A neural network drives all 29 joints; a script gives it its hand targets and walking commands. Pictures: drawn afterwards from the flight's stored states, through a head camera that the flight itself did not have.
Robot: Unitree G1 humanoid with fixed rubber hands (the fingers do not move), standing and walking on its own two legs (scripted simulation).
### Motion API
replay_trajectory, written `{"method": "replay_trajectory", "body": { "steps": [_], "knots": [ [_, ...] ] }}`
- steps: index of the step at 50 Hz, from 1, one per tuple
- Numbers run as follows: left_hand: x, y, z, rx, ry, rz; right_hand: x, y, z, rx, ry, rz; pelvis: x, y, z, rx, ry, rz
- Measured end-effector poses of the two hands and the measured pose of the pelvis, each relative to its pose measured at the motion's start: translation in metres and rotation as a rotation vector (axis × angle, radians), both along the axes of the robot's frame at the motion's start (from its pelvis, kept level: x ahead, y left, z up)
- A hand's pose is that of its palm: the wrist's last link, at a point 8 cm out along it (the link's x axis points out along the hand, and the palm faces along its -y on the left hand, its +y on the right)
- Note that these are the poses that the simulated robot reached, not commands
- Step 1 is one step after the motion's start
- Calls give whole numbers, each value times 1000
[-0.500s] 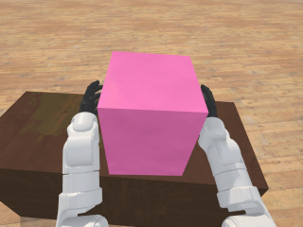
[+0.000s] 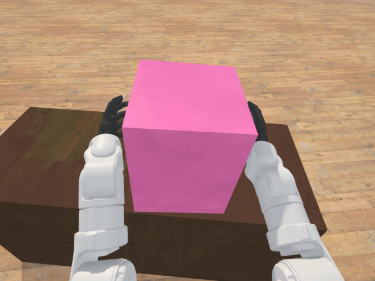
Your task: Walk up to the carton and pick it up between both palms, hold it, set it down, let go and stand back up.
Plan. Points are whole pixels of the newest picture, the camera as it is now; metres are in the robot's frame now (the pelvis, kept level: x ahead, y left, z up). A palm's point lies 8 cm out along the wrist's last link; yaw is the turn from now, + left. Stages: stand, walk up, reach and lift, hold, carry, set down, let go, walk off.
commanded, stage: hold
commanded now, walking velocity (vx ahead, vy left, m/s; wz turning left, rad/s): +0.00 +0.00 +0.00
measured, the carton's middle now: (183, 140) +0.39 +0.02 +0.14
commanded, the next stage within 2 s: none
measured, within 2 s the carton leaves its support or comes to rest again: neither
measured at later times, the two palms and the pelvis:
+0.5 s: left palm (115, 132) +0.36 +0.15 +0.18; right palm (260, 141) +0.36 -0.14 +0.16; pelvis +0.02 +0.00 +0.00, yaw +0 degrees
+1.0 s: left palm (115, 131) +0.37 +0.15 +0.18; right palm (259, 141) +0.36 -0.14 +0.16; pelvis +0.01 +0.01 +0.00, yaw +0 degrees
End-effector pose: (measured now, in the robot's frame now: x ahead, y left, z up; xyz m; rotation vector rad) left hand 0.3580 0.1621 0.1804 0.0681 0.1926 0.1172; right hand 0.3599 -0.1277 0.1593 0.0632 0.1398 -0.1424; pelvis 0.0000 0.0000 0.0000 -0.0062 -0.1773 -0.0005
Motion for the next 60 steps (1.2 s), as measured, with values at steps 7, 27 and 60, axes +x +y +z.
{"method": "replay_trajectory", "body": {
  "steps": [7, 27, 60],
  "knots": [
    [8, 0, 4, 18, -7, -5, 7, 0, 1, 1, -8, -1, 1, -2, 0, 0, 12, 14],
    [5, -8, 2, 18, -29, -23, 0, -8, 0, -3, -34, -18, 16, 2, 0, -7, -23, -2],
    [3, -10, -3, 20, 7, -21, -3, -10, -7, -9, -4, -16, 11, 4, 0, -6, -34, -11]
  ]
}}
